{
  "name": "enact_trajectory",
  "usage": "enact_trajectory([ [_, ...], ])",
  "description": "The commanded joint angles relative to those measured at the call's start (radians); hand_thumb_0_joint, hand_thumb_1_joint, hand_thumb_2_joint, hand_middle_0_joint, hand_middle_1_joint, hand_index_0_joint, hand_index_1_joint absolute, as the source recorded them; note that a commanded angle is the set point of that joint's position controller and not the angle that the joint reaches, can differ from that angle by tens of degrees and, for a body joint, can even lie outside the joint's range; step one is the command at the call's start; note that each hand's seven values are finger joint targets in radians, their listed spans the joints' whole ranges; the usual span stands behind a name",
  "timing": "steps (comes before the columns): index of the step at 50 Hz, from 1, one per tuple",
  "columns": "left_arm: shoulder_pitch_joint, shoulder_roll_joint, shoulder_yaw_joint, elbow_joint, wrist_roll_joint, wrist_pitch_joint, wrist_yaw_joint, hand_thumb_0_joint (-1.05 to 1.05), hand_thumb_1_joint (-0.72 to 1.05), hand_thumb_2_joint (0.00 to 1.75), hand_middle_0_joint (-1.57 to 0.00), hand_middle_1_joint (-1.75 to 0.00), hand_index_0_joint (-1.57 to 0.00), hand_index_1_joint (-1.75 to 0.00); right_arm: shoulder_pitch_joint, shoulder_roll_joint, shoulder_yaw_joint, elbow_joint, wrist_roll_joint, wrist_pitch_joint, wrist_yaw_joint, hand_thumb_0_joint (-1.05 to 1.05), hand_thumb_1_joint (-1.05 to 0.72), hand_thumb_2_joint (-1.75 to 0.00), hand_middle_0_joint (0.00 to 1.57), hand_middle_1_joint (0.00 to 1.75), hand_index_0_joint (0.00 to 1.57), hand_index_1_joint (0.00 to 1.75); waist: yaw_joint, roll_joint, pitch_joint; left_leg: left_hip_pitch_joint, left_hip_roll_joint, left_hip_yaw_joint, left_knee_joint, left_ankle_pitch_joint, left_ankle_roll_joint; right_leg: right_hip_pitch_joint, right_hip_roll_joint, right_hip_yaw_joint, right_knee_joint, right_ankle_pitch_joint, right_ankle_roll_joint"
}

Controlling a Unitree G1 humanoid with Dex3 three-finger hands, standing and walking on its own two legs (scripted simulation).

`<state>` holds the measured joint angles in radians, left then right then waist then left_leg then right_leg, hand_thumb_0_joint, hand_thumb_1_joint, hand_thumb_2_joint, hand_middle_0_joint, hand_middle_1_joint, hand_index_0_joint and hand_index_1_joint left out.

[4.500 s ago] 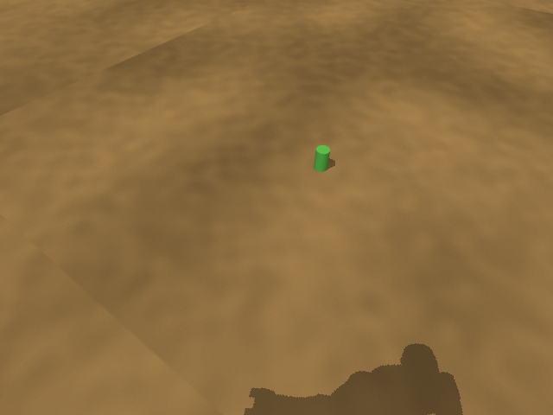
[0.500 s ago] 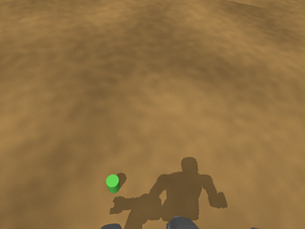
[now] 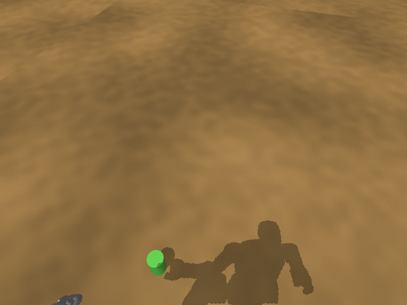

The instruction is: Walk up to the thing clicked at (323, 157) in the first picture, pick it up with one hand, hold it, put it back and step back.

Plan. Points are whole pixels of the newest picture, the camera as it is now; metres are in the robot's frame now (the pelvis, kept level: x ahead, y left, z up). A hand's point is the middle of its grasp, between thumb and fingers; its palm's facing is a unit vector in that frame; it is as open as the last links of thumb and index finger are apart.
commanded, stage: walk up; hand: left
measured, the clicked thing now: (156, 263) +0.40 +0.20 -0.71
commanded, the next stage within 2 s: stand in 1.04 s
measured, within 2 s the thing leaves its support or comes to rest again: neither
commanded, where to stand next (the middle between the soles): +0.04 -0.01 m, yaw +0 degrees
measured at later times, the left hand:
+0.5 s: hand out of the picture +0.10 +0.26 -0.15, palm faces +0.00 -0.94 -0.33, open 7.4 cm
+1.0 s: hand out of the picture +0.10 +0.26 -0.15, palm faces +0.00 -0.95 -0.32, open 7.4 cm
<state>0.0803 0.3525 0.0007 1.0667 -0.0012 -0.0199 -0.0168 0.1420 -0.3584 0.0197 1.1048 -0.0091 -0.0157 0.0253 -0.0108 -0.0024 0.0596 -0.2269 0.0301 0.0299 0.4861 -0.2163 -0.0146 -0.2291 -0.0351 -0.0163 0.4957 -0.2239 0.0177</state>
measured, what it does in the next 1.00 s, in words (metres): stands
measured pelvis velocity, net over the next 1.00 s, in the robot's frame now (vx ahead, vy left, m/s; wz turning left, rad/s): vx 0.02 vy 0.01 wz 0.01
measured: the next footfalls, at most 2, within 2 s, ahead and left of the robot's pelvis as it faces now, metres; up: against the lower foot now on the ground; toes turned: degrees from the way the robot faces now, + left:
none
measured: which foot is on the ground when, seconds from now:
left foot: down 0.00-1.00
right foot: down 0.00-1.00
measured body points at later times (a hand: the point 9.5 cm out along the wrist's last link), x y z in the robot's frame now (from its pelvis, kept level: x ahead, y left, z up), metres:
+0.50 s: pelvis +0.02 +0.00 +0.01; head +0.02 +0.00 +0.46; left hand +0.10 +0.31 -0.12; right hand +0.11 -0.30 -0.12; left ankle +0.03 +0.13 -0.74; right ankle +0.03 -0.13 -0.74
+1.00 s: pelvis +0.02 +0.01 +0.01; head +0.03 +0.01 +0.46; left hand +0.10 +0.30 -0.12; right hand +0.10 -0.30 -0.12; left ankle +0.03 +0.13 -0.74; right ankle +0.03 -0.13 -0.74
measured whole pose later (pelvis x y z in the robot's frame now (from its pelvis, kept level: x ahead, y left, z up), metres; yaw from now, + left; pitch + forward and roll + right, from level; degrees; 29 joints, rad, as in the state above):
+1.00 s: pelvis +0.02 +0.01 +0.01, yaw +0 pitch -2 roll +0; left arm 0.08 0.34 0.02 1.17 0.01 0.00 -0.01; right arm 0.08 -0.35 0.00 1.17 -0.01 -0.01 0.01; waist 0.00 0.00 0.04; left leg -0.12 0.02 0.03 0.33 -0.17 -0.01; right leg -0.11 -0.04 -0.03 0.32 -0.17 0.03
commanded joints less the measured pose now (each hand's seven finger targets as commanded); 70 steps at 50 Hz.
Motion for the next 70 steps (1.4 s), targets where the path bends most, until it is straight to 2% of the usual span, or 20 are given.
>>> enact_trajectory([
  [1,-0.039,0.218,0.043,-0.017,-0.006,-0.016,0.017,0.00,0.90,0.90,-0.20,-0.30,-0.20,-0.30,-0.078,-0.228,-0.048,-0.038,0.006,-0.036,-0.024,0.00,-0.90,-0.90,0.20,0.30,0.20,0.30,0.024,0.031,-0.099,0.010,0.105,-0.116,-0.159,0.077,0.046,0.089,-0.091,0.090,-0.124,0.106,-0.048],
  [4,-0.057,0.216,0.041,0.001,-0.005,-0.015,0.017,0.00,0.90,0.90,-0.20,-0.30,-0.20,-0.30,-0.082,-0.217,-0.047,-0.022,0.008,-0.034,-0.025,0.00,-0.90,-0.90,0.20,0.30,0.20,0.30,0.022,0.017,-0.123,0.050,0.107,-0.100,-0.158,0.137,0.043,0.111,-0.098,0.088,-0.144,0.148,-0.044],
  [10,-0.084,0.209,0.038,0.027,-0.002,-0.011,0.016,0.00,0.90,0.90,-0.20,-0.30,-0.20,-0.30,-0.099,-0.214,-0.049,-0.005,0.007,-0.025,-0.026,0.00,-0.90,-0.90,0.20,0.30,0.20,0.30,0.011,0.023,-0.102,0.064,0.101,-0.094,-0.178,0.105,0.035,0.105,-0.098,0.086,-0.194,0.121,-0.035],
  [16,-0.089,0.204,0.041,0.045,0.001,-0.010,0.016,0.00,0.90,0.90,-0.20,-0.30,-0.20,-0.30,-0.109,-0.213,-0.053,0.004,0.006,-0.024,-0.028,0.00,-0.90,-0.90,0.20,0.30,0.20,0.30,0.008,0.012,-0.121,0.096,0.106,-0.088,-0.192,0.157,0.030,0.123,-0.100,0.077,-0.202,0.165,-0.030],
  [21,-0.079,0.200,0.039,0.053,0.004,-0.008,0.015,0.00,0.90,0.90,-0.20,-0.30,-0.20,-0.30,-0.128,-0.218,-0.055,0.004,0.004,-0.022,-0.028,0.00,-0.90,-0.90,0.20,0.30,0.20,0.30,0.010,0.012,-0.097,0.098,0.108,-0.091,-0.210,0.113,0.033,0.107,-0.098,0.074,-0.224,0.138,-0.025],
  [28,-0.072,0.195,0.041,0.061,0.007,-0.010,0.016,0.00,0.90,0.90,-0.20,-0.30,-0.20,-0.30,-0.129,-0.209,-0.057,0.003,0.006,-0.019,-0.027,0.00,-0.90,-0.90,0.20,0.30,0.20,0.30,0.010,-0.007,-0.095,0.111,0.104,-0.093,-0.220,0.119,0.030,0.109,-0.100,0.070,-0.233,0.137,-0.017],
  [41,-0.055,0.196,0.046,0.051,0.011,-0.010,0.020,0.00,0.90,0.90,-0.20,-0.30,-0.20,-0.30,-0.121,-0.202,-0.060,0.001,0.004,-0.017,-0.027,0.00,-0.90,-0.90,0.20,0.30,0.20,0.30,0.011,0.006,-0.115,0.112,0.104,-0.093,-0.223,0.132,0.031,0.140,-0.102,0.065,-0.229,0.152,-0.019],
  [51,-0.050,0.193,0.049,0.047,0.011,-0.006,0.020,0.00,0.90,0.90,-0.20,-0.30,-0.20,-0.30,-0.111,-0.198,-0.061,-0.004,0.004,-0.018,-0.029,0.00,-0.90,-0.90,0.20,0.30,0.20,0.30,0.010,0.012,-0.085,0.098,0.101,-0.094,-0.229,0.136,0.029,0.134,-0.099,0.062,-0.224,0.152,-0.020],
  [53,-0.046,0.200,0.045,0.039,0.012,-0.008,0.024,0.00,0.90,0.90,-0.20,-0.30,-0.20,-0.30,-0.122,-0.203,-0.064,-0.010,-0.002,-0.015,-0.032,0.00,-0.90,-0.90,0.20,0.30,0.20,0.30,0.011,0.014,-0.088,0.107,0.109,-0.100,-0.225,0.185,0.021,0.131,-0.107,0.062,-0.223,0.152,-0.021],
  [59,-0.039,0.201,0.041,0.029,0.013,-0.012,0.023,0.00,0.90,0.90,-0.20,-0.30,-0.20,-0.30,-0.115,-0.201,-0.061,-0.009,0.000,-0.015,-0.030,0.00,-0.90,-0.90,0.20,0.30,0.20,0.30,0.009,0.004,-0.100,0.119,0.106,-0.096,-0.218,0.162,0.022,0.135,-0.112,0.067,-0.236,0.168,-0.021],
  [62,-0.030,0.204,0.041,0.025,0.012,-0.011,0.024,0.00,0.90,0.90,-0.20,-0.30,-0.20,-0.30,-0.114,-0.204,-0.062,-0.012,-0.001,-0.016,-0.029,0.00,-0.90,-0.90,0.20,0.30,0.20,0.30,0.009,0.008,-0.113,0.141,0.113,-0.098,-0.220,0.201,0.022,0.138,-0.111,0.064,-0.225,0.185,-0.022],
  [66,-0.032,0.204,0.039,0.022,0.012,-0.012,0.024,0.00,0.90,0.90,-0.20,-0.30,-0.20,-0.30,-0.107,-0.205,-0.060,-0.011,0.000,-0.015,-0.029,0.00,-0.90,-0.90,0.20,0.30,0.20,0.30,0.008,0.005,-0.102,0.134,0.113,-0.098,-0.221,0.188,0.025,0.137,-0.112,0.064,-0.234,0.175,-0.022],
  [70,-0.032,0.206,0.040,0.020,0.010,-0.009,0.023,0.00,0.90,0.90,-0.20,-0.30,-0.20,-0.30,-0.104,-0.204,-0.059,-0.012,0.000,-0.013,-0.029,0.00,-0.90,-0.90,0.20,0.30,0.20,0.30,0.007,0.012,-0.076,0.110,0.108,-0.100,-0.230,0.131,0.022,0.128,-0.110,0.068,-0.244,0.125,-0.024],
])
